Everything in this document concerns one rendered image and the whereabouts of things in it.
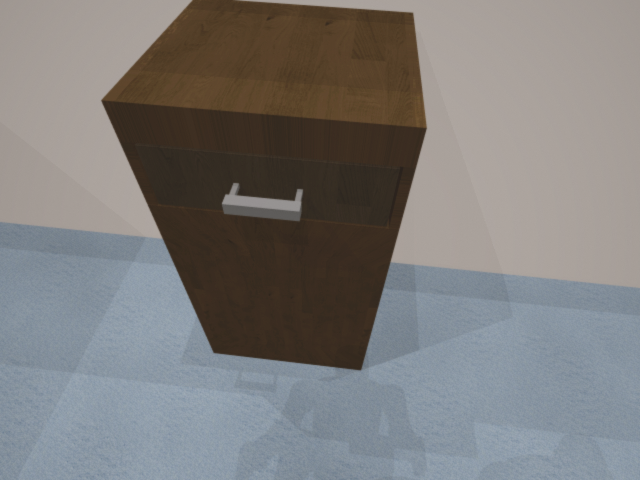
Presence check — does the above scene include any drawer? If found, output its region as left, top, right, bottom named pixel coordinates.
left=135, top=143, right=400, bottom=227

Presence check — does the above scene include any cabinet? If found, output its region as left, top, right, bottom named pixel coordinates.
left=101, top=0, right=427, bottom=370

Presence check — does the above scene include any handle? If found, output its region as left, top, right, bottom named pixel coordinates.
left=222, top=183, right=303, bottom=221

